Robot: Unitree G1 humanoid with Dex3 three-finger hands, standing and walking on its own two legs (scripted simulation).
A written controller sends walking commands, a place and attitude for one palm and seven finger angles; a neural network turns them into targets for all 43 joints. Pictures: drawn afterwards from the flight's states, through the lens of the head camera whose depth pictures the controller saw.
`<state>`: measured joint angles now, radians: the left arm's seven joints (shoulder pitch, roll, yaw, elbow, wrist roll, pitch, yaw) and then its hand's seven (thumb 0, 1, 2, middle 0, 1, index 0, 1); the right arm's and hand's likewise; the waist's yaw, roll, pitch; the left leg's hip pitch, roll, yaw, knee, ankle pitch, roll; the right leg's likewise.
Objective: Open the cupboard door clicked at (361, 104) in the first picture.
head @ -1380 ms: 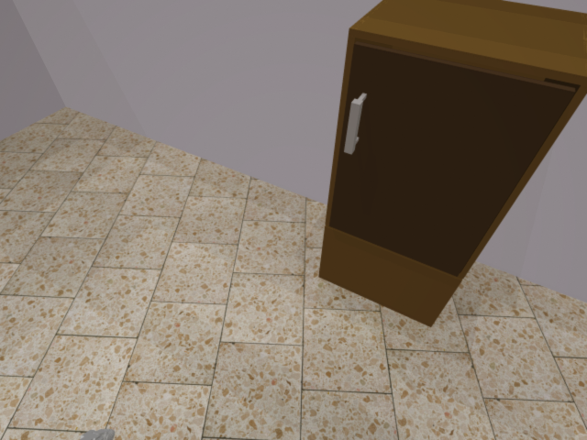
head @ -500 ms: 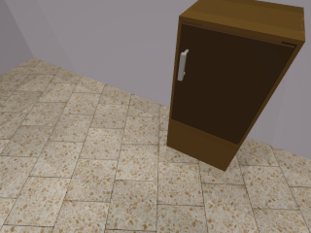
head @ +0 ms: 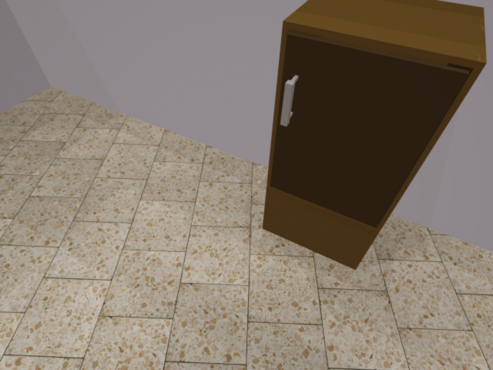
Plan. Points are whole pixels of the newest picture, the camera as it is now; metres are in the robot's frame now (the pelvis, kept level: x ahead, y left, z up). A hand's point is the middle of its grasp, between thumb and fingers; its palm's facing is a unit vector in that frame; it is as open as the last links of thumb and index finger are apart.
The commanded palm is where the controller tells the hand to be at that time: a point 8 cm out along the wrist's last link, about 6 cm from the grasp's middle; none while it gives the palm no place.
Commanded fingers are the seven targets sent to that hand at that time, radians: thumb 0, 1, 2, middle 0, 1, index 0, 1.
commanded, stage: look at it before walking up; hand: left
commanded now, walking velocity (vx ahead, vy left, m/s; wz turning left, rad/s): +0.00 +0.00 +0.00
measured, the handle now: (290, 100) +0.81 -0.08 +0.00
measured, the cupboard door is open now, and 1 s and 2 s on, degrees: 0 0 0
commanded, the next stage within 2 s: turn to face it in 0.06 s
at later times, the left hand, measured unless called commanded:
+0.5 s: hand out of the picture +0.07 +0.20 -0.18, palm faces -0.14 -0.95 -0.28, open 7.4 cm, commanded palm none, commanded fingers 0.00 0.90 0.90 -0.20 -0.30 -0.20 -0.30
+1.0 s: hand out of the picture +0.08 +0.20 -0.18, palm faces -0.25 -0.94 -0.21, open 7.4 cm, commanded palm none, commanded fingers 0.00 0.90 0.90 -0.20 -0.30 -0.20 -0.30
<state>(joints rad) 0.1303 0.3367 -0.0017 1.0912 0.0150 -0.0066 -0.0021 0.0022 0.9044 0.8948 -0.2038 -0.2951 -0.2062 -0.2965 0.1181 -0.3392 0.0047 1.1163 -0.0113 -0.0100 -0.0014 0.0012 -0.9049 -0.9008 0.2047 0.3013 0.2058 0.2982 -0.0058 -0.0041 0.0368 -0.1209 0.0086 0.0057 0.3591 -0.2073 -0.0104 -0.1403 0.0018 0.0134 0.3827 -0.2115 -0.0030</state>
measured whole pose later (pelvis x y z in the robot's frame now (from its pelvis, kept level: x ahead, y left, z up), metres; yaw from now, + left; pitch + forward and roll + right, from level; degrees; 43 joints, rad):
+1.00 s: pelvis -0.03 +0.02 -0.01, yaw -19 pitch +1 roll -1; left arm 0.26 0.21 0.07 0.95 0.03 0.05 0.01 0.00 0.90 0.89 -0.20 -0.30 -0.21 -0.30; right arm 0.19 -0.21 -0.04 0.96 -0.01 0.01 -0.03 0.00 -0.91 -0.90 0.20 0.30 0.20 0.30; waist 0.02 -0.02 0.01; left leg -0.24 0.02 0.00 0.54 -0.33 -0.01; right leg -0.34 0.10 0.14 0.49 -0.16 -0.02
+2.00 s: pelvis +0.19 +0.01 -0.01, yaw -25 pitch +0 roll +1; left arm 0.26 0.16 0.06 1.06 0.03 0.00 0.01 0.01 0.93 0.90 -0.20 -0.29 -0.20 -0.30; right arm 0.28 -0.14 -0.03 1.07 -0.03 -0.05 -0.02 0.00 -0.94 -0.90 0.20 0.30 0.20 0.30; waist 0.00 -0.03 0.02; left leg -0.20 0.02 0.19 0.44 -0.24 0.04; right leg -0.46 -0.08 -0.10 0.91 -0.35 0.01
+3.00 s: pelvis +0.20 +0.05 +0.00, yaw -25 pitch -2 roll +1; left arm 0.28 0.13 0.00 1.15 0.01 0.01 0.04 0.01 0.92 0.90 -0.20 -0.29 -0.20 -0.30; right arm 0.28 -0.15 -0.01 1.15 -0.01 0.00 -0.03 0.00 -0.92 -0.90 0.20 0.30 0.20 0.30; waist -0.01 0.00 0.01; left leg -0.17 -0.01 0.12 0.38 -0.18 0.04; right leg -0.12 -0.02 -0.02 0.42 -0.27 0.00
